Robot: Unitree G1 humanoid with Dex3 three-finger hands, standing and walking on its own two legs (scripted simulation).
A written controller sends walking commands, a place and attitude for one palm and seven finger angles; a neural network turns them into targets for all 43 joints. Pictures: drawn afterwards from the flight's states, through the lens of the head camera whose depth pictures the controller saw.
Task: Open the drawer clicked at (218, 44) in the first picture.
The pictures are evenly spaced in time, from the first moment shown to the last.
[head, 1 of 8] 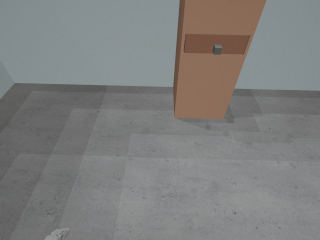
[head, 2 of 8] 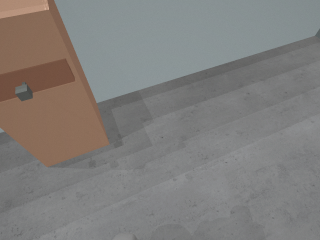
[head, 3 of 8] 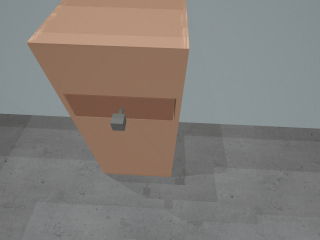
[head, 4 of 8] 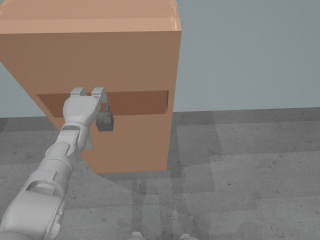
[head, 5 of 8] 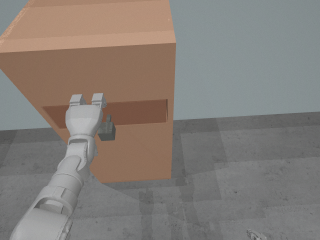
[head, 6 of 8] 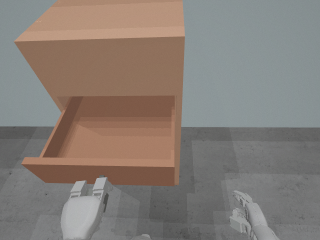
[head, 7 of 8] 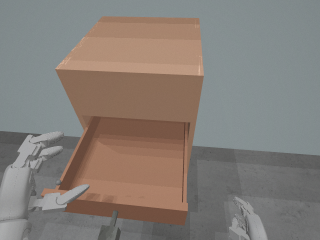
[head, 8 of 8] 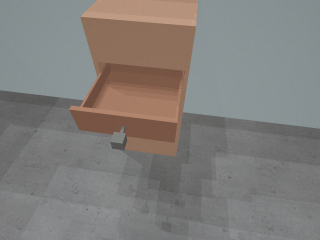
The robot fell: no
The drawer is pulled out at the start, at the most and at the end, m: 0.00 0.30 0.30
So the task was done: yes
